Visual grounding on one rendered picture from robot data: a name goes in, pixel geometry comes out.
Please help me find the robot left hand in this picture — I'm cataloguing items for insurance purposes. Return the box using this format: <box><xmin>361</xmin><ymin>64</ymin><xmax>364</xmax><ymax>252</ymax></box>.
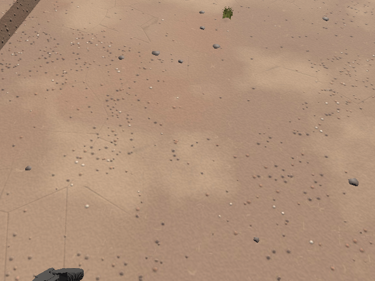
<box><xmin>32</xmin><ymin>268</ymin><xmax>84</xmax><ymax>281</ymax></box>

